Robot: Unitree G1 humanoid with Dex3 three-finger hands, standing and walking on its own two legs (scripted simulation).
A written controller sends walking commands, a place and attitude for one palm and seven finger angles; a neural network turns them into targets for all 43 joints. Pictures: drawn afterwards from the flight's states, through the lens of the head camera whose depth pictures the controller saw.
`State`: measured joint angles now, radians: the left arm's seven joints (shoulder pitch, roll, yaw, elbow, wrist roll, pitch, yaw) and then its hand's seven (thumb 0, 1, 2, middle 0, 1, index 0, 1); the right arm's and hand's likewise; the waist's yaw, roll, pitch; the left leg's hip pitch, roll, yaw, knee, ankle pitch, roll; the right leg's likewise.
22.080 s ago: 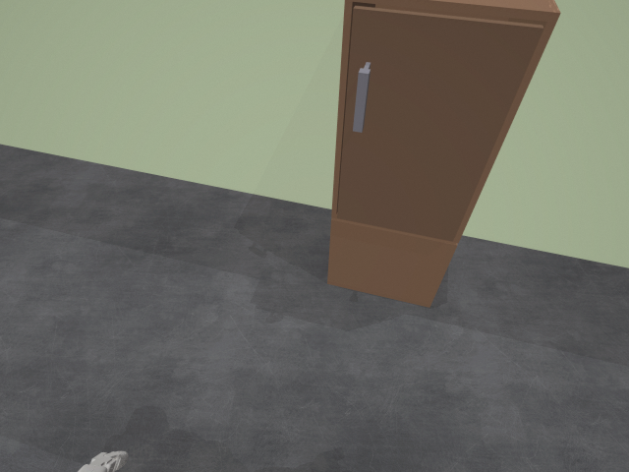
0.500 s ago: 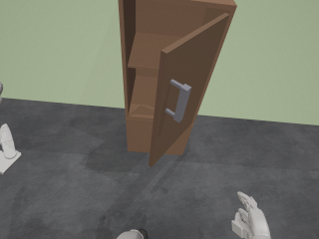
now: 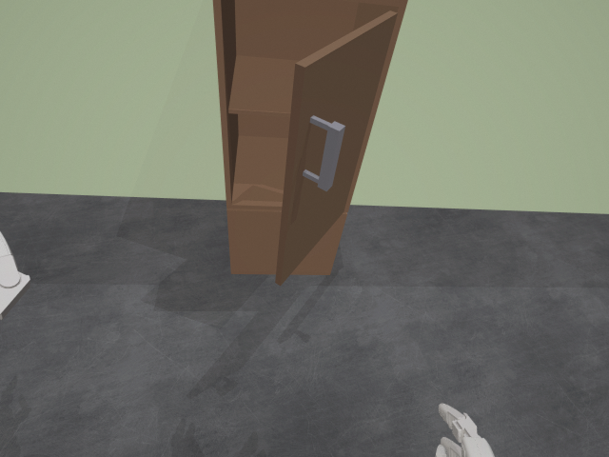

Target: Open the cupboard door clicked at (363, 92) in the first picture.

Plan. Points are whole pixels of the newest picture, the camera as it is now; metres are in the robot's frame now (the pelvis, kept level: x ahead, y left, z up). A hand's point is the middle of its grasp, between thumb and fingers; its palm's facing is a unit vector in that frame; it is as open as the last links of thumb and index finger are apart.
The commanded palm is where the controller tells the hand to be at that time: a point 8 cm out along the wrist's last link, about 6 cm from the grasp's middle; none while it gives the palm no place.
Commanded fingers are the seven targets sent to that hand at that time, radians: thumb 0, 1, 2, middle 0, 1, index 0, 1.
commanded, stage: stop stepping back and stand still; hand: left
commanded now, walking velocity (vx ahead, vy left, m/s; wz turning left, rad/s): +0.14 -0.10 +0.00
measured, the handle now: (321, 153) +0.62 -0.01 +0.06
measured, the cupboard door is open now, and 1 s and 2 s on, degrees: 53 53 53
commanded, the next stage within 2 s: let the arm hang, fingers relaxed in 0.84 s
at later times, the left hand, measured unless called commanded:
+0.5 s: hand (22, 364) +0.16 +0.25 +0.16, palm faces +0.46 -0.81 -0.37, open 7.4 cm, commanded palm +0.11 +0.29 +0.19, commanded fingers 0.00 0.90 0.90 -0.20 -0.30 -0.20 -0.30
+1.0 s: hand (23, 388) +0.16 +0.27 +0.11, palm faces +0.26 -0.80 -0.54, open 7.4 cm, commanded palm none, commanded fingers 0.00 0.90 0.90 -0.20 -0.30 -0.20 -0.30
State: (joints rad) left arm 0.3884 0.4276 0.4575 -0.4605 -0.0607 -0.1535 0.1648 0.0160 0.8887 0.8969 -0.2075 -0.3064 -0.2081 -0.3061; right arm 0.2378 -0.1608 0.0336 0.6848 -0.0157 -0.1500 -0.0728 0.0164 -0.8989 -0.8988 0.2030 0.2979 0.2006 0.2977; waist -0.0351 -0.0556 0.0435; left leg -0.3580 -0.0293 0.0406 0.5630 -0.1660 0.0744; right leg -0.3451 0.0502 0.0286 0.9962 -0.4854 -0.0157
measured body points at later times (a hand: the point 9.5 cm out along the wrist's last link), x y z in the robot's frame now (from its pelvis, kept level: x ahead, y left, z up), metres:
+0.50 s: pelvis -0.03 -0.01 +0.01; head -0.05 -0.01 +0.46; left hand +0.13 +0.29 +0.18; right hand +0.12 -0.26 -0.07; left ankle -0.02 +0.14 -0.70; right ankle -0.06 -0.08 -0.73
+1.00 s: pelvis -0.04 +0.01 +0.00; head -0.02 +0.00 +0.45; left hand +0.14 +0.31 +0.14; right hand +0.11 -0.23 -0.10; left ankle -0.03 +0.15 -0.73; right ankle -0.06 -0.08 -0.73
